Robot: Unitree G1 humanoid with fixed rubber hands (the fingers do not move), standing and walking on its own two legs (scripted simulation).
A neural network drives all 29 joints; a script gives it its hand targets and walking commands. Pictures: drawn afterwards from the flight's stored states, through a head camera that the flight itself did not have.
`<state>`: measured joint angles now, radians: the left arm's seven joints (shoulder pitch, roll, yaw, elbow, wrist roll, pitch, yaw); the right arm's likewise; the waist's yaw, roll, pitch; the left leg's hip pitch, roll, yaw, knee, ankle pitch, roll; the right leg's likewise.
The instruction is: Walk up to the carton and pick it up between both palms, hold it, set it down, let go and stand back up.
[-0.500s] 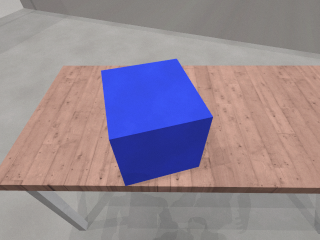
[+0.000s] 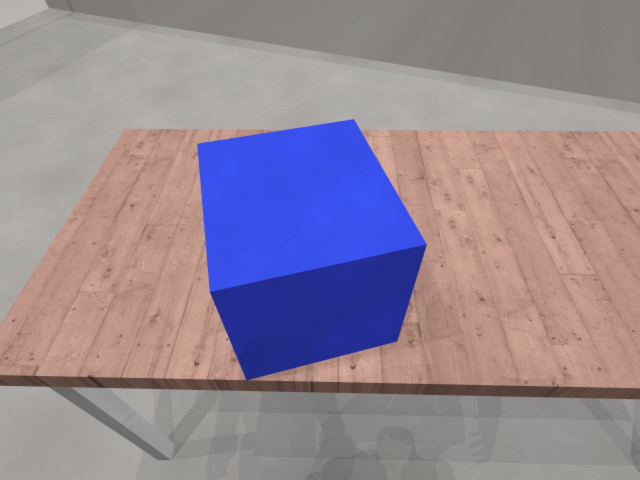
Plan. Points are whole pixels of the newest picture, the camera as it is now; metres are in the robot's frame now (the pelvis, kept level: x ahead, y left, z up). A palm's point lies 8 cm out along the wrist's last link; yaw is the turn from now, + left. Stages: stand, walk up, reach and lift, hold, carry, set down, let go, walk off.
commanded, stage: stand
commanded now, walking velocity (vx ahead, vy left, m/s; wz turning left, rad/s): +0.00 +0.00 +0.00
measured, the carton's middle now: (301, 246) +0.42 +0.05 +0.04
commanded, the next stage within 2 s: none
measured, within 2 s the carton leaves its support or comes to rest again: neither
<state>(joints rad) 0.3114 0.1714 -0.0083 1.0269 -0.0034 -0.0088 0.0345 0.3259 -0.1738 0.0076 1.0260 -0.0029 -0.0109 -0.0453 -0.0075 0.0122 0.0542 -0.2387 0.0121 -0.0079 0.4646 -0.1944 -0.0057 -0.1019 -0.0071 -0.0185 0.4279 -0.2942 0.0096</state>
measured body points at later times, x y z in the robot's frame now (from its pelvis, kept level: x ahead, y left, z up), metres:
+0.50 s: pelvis +0.01 -0.01 +0.00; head +0.02 -0.01 +0.45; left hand +0.01 +0.22 -0.15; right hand +0.01 -0.23 -0.16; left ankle +0.04 +0.12 -0.74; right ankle -0.04 -0.12 -0.74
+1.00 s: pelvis +0.01 -0.01 +0.00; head +0.02 -0.01 +0.45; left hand +0.00 +0.21 -0.16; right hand +0.01 -0.24 -0.16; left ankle +0.04 +0.12 -0.74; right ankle -0.04 -0.13 -0.74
